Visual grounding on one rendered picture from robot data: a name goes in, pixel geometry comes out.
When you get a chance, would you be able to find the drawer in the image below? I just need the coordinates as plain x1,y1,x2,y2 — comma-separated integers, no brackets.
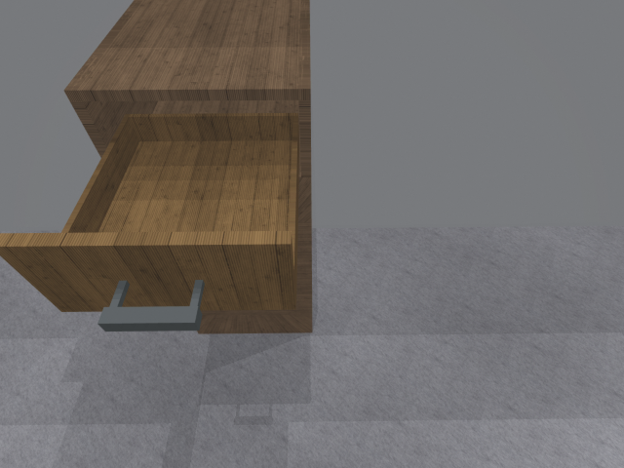
0,113,299,312

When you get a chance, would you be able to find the cabinet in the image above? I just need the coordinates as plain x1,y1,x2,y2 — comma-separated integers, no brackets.
64,0,312,334

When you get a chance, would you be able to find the handle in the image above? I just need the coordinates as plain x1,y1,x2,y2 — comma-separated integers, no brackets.
98,280,205,332

